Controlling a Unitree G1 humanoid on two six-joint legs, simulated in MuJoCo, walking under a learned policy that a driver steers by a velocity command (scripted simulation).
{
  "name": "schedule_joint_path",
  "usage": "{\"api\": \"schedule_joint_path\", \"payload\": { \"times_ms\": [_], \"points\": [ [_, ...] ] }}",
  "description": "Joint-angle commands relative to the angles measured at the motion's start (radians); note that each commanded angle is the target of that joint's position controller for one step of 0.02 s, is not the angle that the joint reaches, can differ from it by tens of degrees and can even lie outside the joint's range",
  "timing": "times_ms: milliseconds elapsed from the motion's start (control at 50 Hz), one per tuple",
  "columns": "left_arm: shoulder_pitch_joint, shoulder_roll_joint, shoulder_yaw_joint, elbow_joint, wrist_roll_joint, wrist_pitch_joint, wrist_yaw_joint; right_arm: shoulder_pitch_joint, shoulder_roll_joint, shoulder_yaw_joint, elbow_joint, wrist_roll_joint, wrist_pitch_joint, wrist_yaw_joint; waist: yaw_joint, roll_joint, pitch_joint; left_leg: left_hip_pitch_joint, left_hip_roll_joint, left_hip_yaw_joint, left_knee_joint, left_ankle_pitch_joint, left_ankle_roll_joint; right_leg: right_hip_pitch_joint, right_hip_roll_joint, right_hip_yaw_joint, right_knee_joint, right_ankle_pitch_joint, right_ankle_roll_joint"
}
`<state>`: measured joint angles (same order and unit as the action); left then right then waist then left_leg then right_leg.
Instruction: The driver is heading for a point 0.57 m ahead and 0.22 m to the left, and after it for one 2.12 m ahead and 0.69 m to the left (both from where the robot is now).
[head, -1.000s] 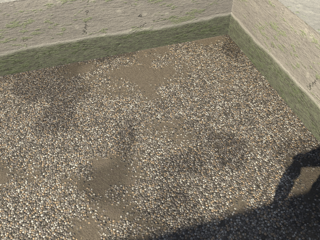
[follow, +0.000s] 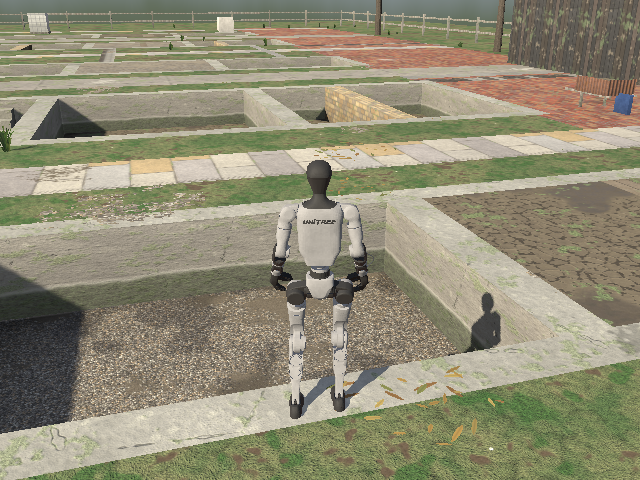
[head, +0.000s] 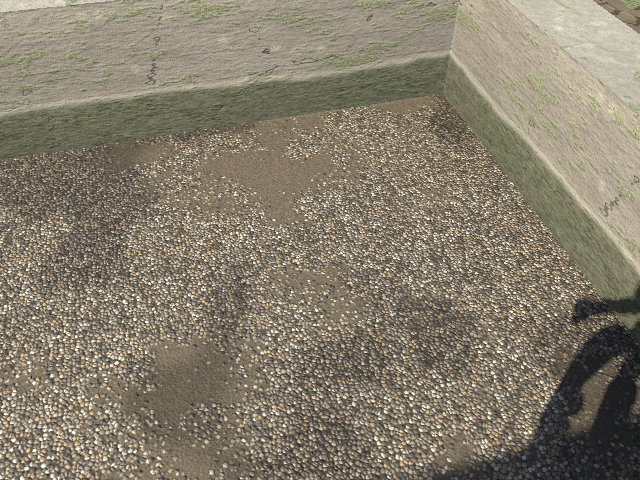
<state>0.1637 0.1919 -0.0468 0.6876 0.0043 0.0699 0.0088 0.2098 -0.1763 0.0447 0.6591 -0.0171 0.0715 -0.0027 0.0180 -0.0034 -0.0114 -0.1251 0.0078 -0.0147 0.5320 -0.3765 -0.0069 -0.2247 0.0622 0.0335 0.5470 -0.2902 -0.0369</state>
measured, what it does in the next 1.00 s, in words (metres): stands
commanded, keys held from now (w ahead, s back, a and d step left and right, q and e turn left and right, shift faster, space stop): no key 0.40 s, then w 0.60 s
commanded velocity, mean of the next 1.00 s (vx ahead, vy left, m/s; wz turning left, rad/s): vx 0.24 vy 0.00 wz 0.00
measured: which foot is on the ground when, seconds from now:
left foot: down 0.00-1.00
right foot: down 0.00-1.00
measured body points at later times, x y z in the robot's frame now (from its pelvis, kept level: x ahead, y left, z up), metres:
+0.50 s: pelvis +0.01 +0.01 +0.02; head +0.01 +0.02 +0.46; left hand +0.15 +0.24 -0.10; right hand +0.16 -0.19 -0.09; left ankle -0.05 +0.12 -0.73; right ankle +0.00 -0.10 -0.73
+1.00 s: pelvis +0.00 +0.01 -0.01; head +0.00 +0.01 +0.44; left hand +0.19 +0.22 -0.09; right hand +0.20 -0.19 -0.09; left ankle -0.05 +0.12 -0.73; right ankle +0.00 -0.10 -0.73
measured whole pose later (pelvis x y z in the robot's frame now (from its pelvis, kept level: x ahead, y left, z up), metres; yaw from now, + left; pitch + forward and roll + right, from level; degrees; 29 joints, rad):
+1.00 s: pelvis +0.00 +0.01 -0.01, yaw +1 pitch -2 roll +0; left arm 0.08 0.16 -0.04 0.65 0.01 0.06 0.00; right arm 0.12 -0.16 0.05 0.58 -0.02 0.10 -0.01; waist 0.02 0.00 0.01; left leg -0.16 -0.02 -0.03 0.60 -0.41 0.01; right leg -0.26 0.03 0.01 0.62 -0.33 -0.03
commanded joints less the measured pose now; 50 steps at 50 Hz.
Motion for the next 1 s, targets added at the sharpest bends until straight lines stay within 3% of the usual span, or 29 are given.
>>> {"api": "schedule_joint_path", "payload": {
  "times_ms": [20, 40, 80, 180, 420, 540, 680, 860, 880, 900, 920, 940, 960, 1000],
  "points": [
    [-0.084, 0.073, 0.017, -0.074, -0.003, -0.019, 0.006, -0.040, -0.083, -0.016, -0.060, -0.003, -0.013, -0.011, -0.003, 0.017, -0.017, 0.021, 0.056, -0.063, -0.129, 0.399, 0.022, 0.043, -0.101, 0.108, -0.146, 0.358, -0.022],
    [-0.072, 0.081, 0.023, -0.067, 0.016, -0.022, -0.006, -0.054, -0.091, -0.017, -0.073, -0.006, -0.008, -0.007, 0.015, 0.013, -0.011, 0.005, 0.083, -0.083, -0.130, 0.554, 0.025, 0.077, -0.115, 0.098, -0.151, 0.453, -0.030],
    [-0.045, 0.081, 0.026, -0.044, 0.008, -0.027, -0.007, -0.038, -0.099, -0.020, -0.061, 0.000, -0.005, -0.005, 0.011, 0.022, -0.070, 0.058, 0.086, -0.079, -0.141, 0.619, 0.024, 0.122, -0.120, 0.089, -0.156, 0.505, -0.028],
    [-0.061, 0.067, 0.028, -0.022, -0.002, -0.027, -0.004, -0.036, -0.084, -0.017, -0.051, 0.003, 0.004, -0.003, -0.001, 0.009, -0.099, 0.088, 0.084, -0.075, -0.186, 0.573, 0.023, 0.153, -0.132, 0.080, -0.198, 0.505, -0.025],
    [-0.074, 0.066, 0.038, 0.008, -0.002, -0.025, -0.009, -0.065, -0.081, -0.017, -0.049, 0.004, 0.008, 0.006, -0.001, 0.016, -0.078, 0.065, 0.084, -0.087, -0.257, 0.432, 0.027, 0.150, -0.146, 0.080, -0.263, 0.363, -0.022],
    [-0.122, 0.053, 0.038, -0.015, 0.004, -0.022, -0.010, -0.113, -0.077, -0.016, -0.076, 0.006, 0.017, 0.003, -0.001, 0.022, -0.052, 0.028, 0.042, -0.068, -0.189, 0.270, 0.049, 0.071, -0.097, 0.027, -0.167, 0.203, -0.030],
    [-0.142, 0.051, 0.035, -0.057, 0.012, -0.026, -0.011, -0.132, -0.081, -0.018, -0.124, 0.005, 0.023, -0.003, 0.000, 0.027, -0.035, 0.007, 0.041, -0.077, -0.091, 0.356, 0.063, -0.001, -0.079, 0.003, -0.068, 0.231, -0.022],
    [-0.170, 0.045, 0.029, -0.108, 0.014, -0.029, -0.015, -0.165, -0.064, -0.019, -0.173, -0.003, 0.021, -0.006, 0.004, 0.008, -0.069, -0.025, 0.019, -0.055, -0.013, 0.351, 0.039, 0.007, -0.086, 0.002, -0.005, 0.338, -0.022],
    [-0.125, 0.047, 0.026, -0.095, 0.001, -0.026, 0.001, -0.119, -0.053, -0.017, -0.148, -0.006, 0.011, -0.009, -0.013, 0.010, -0.129, 0.006, -0.007, -0.028, -0.023, 0.147, 0.033, 0.032, -0.085, 0.033, -0.034, 0.164, -0.026],
    [-0.160, 0.050, 0.025, -0.106, -0.003, -0.020, 0.005, -0.138, -0.040, -0.010, -0.154, -0.006, 0.009, -0.007, -0.016, -0.007, -0.053, -0.037, -0.012, -0.026, -0.030, 0.111, 0.032, -0.002, -0.086, 0.042, -0.045, 0.132, -0.027],
    [-0.172, 0.052, 0.025, -0.116, -0.002, -0.016, 0.006, -0.146, -0.040, -0.009, -0.155, -0.006, 0.007, -0.006, -0.014, -0.012, -0.029, -0.053, -0.011, -0.029, -0.030, 0.099, 0.032, -0.016, -0.087, 0.047, -0.048, 0.115, -0.027],
    [-0.173, 0.053, 0.024, -0.122, -0.001, -0.013, 0.005, -0.148, -0.043, -0.009, -0.155, -0.006, 0.004, -0.005, -0.011, -0.012, -0.017, -0.059, -0.011, -0.030, -0.026, 0.100, 0.033, -0.027, -0.087, 0.049, -0.047, 0.107, -0.028],
    [-0.212, 0.051, 0.024, -0.144, 0.006, -0.017, -0.012, -0.192, -0.061, -0.011, -0.184, 0.000, 0.011, -0.003, 0.007, -0.007, 0.025, -0.086, 0.015, -0.055, -0.011, 0.292, 0.034, -0.051, -0.087, 0.013, -0.005, 0.281, -0.023],
    [-0.169, 0.049, 0.025, -0.137, 0.019, -0.029, -0.020, -0.173, -0.073, -0.020, -0.181, -0.003, 0.010, -0.004, 0.013, 0.008, -0.056, -0.042, 0.026, -0.062, 0.010, 0.365, 0.035, -0.018, -0.084, 0.005, 0.013, 0.333, -0.024]
  ]
}}
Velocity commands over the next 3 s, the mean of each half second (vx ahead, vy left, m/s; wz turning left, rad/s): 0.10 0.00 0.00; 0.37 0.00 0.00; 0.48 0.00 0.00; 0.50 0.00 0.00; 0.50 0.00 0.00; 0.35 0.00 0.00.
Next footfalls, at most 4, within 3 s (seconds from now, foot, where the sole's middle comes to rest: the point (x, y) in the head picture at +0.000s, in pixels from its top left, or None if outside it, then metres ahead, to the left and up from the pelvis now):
none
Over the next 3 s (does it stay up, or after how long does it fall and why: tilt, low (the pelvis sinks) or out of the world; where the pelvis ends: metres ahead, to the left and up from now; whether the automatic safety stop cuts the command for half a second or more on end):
stays up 0.01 0.00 0.01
